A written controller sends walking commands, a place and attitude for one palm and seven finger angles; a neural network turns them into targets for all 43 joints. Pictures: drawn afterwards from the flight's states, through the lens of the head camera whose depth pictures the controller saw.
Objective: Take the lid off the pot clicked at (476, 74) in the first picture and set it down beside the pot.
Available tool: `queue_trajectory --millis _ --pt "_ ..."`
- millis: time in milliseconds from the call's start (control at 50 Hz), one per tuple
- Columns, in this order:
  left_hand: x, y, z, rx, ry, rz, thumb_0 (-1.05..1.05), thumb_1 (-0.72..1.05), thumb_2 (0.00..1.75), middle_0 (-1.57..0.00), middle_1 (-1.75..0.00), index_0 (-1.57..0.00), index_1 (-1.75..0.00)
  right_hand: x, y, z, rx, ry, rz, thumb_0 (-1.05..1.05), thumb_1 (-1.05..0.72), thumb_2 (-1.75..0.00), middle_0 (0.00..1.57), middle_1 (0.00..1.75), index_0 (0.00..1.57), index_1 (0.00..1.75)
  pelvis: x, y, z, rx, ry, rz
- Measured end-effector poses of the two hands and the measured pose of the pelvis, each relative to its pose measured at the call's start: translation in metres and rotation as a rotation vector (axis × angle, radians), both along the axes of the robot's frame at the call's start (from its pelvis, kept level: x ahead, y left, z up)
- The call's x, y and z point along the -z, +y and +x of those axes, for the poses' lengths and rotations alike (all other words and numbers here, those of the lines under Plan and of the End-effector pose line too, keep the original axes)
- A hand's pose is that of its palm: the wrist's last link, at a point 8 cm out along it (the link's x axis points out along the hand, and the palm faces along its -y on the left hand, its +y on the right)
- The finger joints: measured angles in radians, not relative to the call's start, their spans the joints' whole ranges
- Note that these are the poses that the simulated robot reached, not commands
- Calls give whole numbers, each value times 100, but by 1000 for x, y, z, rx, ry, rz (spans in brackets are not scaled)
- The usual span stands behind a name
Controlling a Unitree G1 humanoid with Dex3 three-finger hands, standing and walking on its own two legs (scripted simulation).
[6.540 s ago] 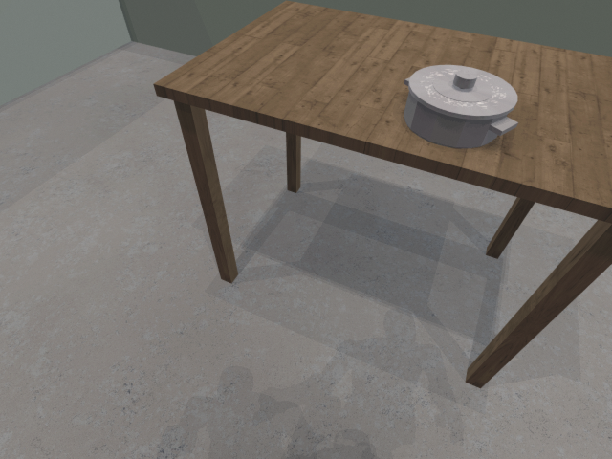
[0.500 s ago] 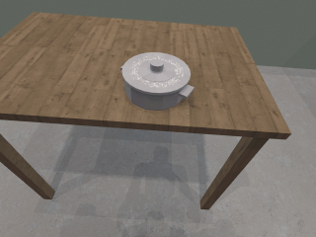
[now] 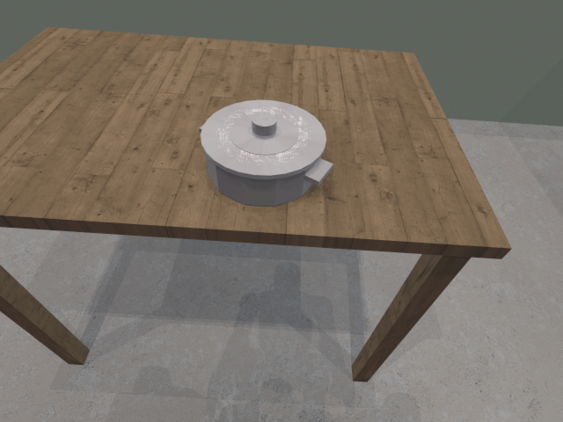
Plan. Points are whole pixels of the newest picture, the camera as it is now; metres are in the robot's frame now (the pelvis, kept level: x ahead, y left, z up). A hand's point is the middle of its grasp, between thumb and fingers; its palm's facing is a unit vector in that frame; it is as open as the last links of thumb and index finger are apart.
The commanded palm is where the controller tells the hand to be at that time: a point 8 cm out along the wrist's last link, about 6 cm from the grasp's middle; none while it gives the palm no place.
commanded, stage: shuffle to correct the standing spot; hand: left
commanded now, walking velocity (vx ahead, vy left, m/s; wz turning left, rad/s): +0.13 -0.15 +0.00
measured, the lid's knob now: (264, 124) +0.53 +0.07 +0.15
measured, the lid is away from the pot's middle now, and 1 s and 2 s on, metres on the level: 0.00 0.00 0.00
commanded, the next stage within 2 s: come to a stop and stand still in 0.44 s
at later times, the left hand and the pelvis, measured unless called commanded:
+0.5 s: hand out of the picture +0.08 +0.13 -0.19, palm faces +0.07 -0.99 -0.11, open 7.4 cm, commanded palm none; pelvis +0.08 -0.04 +0.00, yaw +1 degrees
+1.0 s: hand out of the picture +0.15 +0.08 -0.16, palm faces +0.05 -0.97 -0.26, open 7.4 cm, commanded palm none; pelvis +0.08 -0.11 +0.00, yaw +1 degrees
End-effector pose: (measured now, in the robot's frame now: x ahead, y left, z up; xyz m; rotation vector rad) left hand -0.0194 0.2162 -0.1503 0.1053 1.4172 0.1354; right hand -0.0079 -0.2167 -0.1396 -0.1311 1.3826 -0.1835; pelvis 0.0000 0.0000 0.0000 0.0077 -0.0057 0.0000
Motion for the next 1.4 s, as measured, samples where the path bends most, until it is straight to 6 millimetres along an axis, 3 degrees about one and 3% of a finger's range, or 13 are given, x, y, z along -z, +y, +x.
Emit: queue_trajectory --millis 200,380,460,540,620,700,780,920,1040,1140,1200,1300,1400 --pt "3 -25 10 -56 18 6 0 91 90 -20 -30 -20 -30 7 -27 30 -14 20 -9 1 -91 -90 20 30 20 30 7 -26 29 -24 16 -14" --pt "26 -44 17 -67 123 -66 0 91 90 -20 -30 -20 -30 3 -39 120 -36 -139 -88 1 -91 -90 20 30 20 30 20 -26 67 -2 -13 -19" --pt "25 -39 58 -31 78 -53 1 91 90 -20 -30 -20 -30 -10 -41 130 -25 -171 -91 0 -91 -90 20 30 20 30 12 -33 78 1 -17 -16" --pt "10 -36 117 -42 -78 -26 1 91 90 -20 -30 -20 -30 -22 -53 124 -56 -103 -100 0 -93 -90 20 30 21 30 -1 -44 82 -26 -2 -34" --pt "-6 -38 161 -33 -179 11 1 92 90 -20 -30 -20 -30 -24 -68 119 -66 -50 -80 0 -92 -90 20 30 21 30 -8 -60 85 -35 10 -45" --pt "-16 -54 190 13 -224 48 1 92 90 -20 -30 -20 -30 -14 -89 118 -49 -36 -42 1 -92 -90 20 30 21 30 -6 -80 89 -35 14 -40" --pt "-13 -75 204 57 -269 104 0 91 90 -20 -30 -20 -30 13 -116 120 -16 -36 2 1 -91 -90 20 30 21 30 12 -107 98 -21 19 21" --pt "-22 -101 185 52 -224 109 0 91 90 -20 -30 -20 -30 16 -145 131 -18 -31 -9 1 -91 -90 20 30 20 30 7 -116 92 -19 1 32" --pt "-16 -85 149 6 -188 116 0 90 90 -20 -30 -20 -30 -2 -148 147 -62 -86 -51 1 -91 -90 20 30 20 30 4 -110 79 -28 6 30" --pt "2 -54 119 -21 -151 103 0 90 90 -20 -30 -20 -30 -13 -130 154 -96 -168 -93 1 -91 -90 20 30 20 30 12 -90 68 -33 6 6" --pt "14 -37 106 -37 -123 87 1 91 90 -20 -30 -20 -30 -15 -110 146 -100 -192 -106 0 -91 -90 20 30 20 30 16 -77 61 -35 -4 -5" --pt "2 -24 95 -50 -102 71 1 91 90 -20 -30 -20 -30 -20 -72 125 -106 -153 -62 0 -91 -90 20 30 20 30 2 -61 57 -40 7 -22" --pt "-7 -20 89 -44 -90 64 1 91 90 -20 -30 -20 -30 -17 -58 108 -86 -120 -47 1 -94 -90 20 30 21 30 -4 -49 55 -38 22 -9"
